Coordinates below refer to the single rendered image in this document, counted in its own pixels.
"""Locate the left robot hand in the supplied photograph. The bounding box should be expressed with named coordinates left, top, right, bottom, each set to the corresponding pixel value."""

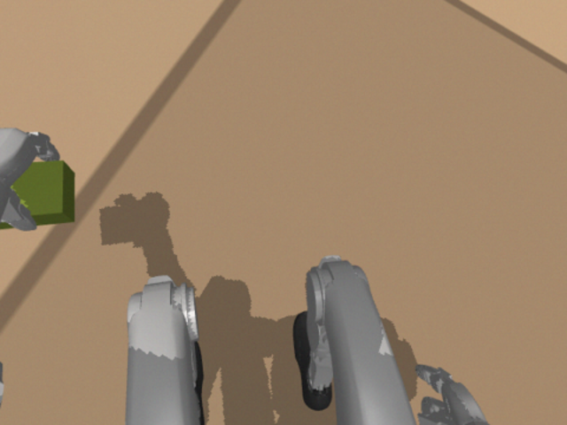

left=0, top=127, right=60, bottom=231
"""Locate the right robot foot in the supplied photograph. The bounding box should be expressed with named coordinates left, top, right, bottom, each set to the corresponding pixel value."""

left=293, top=311, right=332, bottom=411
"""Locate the small box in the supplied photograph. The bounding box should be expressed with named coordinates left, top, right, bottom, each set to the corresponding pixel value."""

left=0, top=160, right=74, bottom=229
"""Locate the right robot hand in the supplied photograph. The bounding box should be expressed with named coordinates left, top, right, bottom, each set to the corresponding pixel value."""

left=415, top=365, right=487, bottom=425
